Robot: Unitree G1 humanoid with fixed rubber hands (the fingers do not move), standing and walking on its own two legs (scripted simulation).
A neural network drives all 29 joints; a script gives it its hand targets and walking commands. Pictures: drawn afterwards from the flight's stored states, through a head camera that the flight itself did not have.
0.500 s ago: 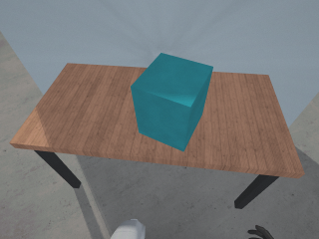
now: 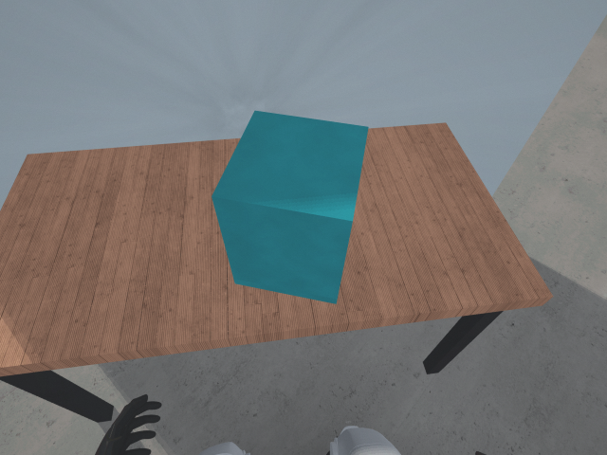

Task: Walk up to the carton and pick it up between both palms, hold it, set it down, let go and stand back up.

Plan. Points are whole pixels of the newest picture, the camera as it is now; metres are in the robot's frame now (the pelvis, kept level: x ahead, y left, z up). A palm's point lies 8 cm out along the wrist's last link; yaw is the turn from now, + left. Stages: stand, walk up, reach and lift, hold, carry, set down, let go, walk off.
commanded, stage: walk up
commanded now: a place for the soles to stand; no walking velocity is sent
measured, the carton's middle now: (297, 210) +0.51 +0.00 -0.03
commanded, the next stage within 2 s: none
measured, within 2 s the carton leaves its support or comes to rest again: neither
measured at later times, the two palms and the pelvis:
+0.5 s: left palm (116, 446) +0.15 +0.24 -0.08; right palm out of the picture +0.12 -0.25 -0.08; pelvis +0.03 +0.00 +0.02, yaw -3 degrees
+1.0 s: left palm (126, 431) +0.16 +0.23 -0.08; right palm out of the picture +0.08 -0.28 -0.09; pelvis +0.02 -0.01 +0.01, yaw -5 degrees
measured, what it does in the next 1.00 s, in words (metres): stands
